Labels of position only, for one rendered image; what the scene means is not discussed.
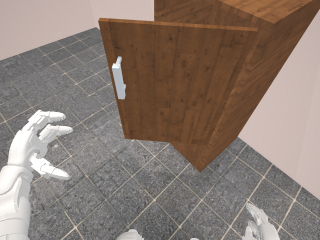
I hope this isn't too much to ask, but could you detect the cupboard door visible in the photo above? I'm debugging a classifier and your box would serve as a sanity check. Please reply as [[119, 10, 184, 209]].
[[98, 18, 258, 145]]

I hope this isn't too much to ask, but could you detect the robot left hand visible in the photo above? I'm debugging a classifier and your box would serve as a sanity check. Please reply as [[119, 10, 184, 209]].
[[7, 110, 74, 180]]

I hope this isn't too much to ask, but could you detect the robot right hand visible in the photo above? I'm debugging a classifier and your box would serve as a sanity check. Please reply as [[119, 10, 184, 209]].
[[242, 203, 280, 240]]

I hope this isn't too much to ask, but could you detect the robot left shin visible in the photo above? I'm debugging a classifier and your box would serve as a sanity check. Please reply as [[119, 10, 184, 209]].
[[128, 229, 138, 233]]

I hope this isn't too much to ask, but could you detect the handle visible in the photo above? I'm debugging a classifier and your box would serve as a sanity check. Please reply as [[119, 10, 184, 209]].
[[112, 56, 126, 100]]

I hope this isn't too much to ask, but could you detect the left robot forearm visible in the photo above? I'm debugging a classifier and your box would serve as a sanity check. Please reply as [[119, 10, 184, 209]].
[[0, 164, 34, 240]]

